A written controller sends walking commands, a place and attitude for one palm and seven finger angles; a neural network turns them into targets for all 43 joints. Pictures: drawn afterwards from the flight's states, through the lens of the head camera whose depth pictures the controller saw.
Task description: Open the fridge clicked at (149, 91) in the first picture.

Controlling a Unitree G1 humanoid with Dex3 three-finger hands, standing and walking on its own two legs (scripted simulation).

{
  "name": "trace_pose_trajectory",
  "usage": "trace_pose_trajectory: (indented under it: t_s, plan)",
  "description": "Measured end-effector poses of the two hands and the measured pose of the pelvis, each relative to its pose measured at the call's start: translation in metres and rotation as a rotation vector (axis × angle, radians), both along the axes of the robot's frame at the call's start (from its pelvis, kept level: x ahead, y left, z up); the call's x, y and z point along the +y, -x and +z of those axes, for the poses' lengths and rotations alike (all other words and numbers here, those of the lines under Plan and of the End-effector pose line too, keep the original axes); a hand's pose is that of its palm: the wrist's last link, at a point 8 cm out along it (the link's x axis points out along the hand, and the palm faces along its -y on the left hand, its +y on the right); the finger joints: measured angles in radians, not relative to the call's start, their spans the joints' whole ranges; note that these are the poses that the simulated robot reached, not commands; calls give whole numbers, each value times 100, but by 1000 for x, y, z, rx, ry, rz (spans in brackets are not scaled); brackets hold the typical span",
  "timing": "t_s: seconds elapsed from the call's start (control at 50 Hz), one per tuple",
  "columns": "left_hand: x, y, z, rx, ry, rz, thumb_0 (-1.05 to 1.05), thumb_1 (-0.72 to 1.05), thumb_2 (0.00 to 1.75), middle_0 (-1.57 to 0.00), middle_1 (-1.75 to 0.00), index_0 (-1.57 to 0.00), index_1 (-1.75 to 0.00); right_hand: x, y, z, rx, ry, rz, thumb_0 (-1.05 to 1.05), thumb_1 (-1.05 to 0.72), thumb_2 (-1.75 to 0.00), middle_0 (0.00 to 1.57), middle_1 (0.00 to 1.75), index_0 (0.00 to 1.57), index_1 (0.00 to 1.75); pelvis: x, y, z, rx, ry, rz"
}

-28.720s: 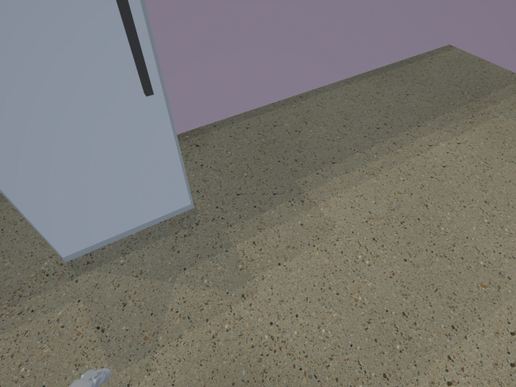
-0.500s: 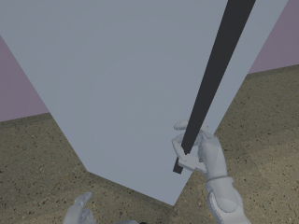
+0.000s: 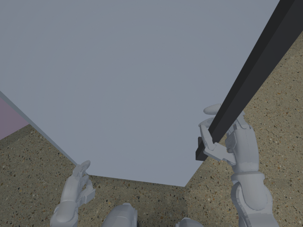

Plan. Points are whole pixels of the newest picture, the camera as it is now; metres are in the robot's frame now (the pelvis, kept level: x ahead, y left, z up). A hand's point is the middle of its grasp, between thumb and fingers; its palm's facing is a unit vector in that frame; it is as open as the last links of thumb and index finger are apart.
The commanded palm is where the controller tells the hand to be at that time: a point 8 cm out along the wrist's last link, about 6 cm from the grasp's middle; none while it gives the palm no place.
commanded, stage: walk backward, drawing the door open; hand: right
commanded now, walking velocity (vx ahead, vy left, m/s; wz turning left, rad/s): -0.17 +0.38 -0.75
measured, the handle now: (230, 95) +0.33 -0.10 +0.22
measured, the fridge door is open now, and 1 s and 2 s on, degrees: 47 73 68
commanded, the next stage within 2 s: stop walking and hold the door back in 0.62 s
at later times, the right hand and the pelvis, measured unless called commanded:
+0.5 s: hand (190, 198) +0.17 -0.04 +0.12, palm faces +0.44 +0.87 -0.22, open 6.4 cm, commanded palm +0.11 -0.08 +0.13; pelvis -0.03 +0.21 +0.01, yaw -21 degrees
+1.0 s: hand out of the picture +0.09 +0.01 +0.13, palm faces +0.75 +0.61 -0.25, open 6.0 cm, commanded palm +0.06 -0.02 +0.13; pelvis -0.05 +0.35 +0.02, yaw -38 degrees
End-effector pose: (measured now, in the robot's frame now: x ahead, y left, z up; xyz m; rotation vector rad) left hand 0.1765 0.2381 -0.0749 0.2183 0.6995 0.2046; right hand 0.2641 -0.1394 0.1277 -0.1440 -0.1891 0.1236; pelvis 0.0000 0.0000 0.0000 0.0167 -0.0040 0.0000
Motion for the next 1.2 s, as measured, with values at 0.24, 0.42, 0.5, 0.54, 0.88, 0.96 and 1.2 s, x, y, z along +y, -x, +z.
trace_pose_trajectory:
  t_s: [0.24,0.42,0.5,0.54,0.88,0.96,1.2]
  plan:
    - [71,13,-19,154,70,-222,1,91,90,-21,-30,-20,-30,29,68,6,57,78,-396,-3,-63,-82,46,140,26,140,129,19,8,14,-10,-188]
    - [120,-14,-2,94,-35,-298,1,91,90,-20,-30,-20,-30,49,116,7,67,51,-520,-1,-65,-80,46,140,29,140,175,27,11,12,23,-327]
    - [128,-21,4,78,-46,-371,1,91,90,-20,-30,-20,-29,59,135,6,31,68,-579,-1,-64,-80,46,140,29,140,206,35,9,-17,24,-373]
    - [130,-21,10,93,-34,-423,1,91,90,-20,-30,-20,-29,66,146,8,61,76,-627,-2,-64,-79,46,140,29,140,223,35,18,-22,2,-407]
    - [202,-70,0,123,-44,-671,1,91,90,-21,-30,-20,-30,131,229,13,132,90,-1031,-4,-58,-81,45,137,36,140,337,23,24,-9,54,-617]
    - [206,-75,13,82,-72,-707,1,91,90,-20,-30,-20,-30,131,229,13,123,84,-1025,-4,-59,-81,45,139,40,140,350,37,26,-1,65,-657]
    - [203,-1,17,89,9,-753,1,91,90,-20,-30,-20,-29,127,220,16,139,-14,-987,0,-65,-78,46,140,38,140,380,96,26,-39,0,-706]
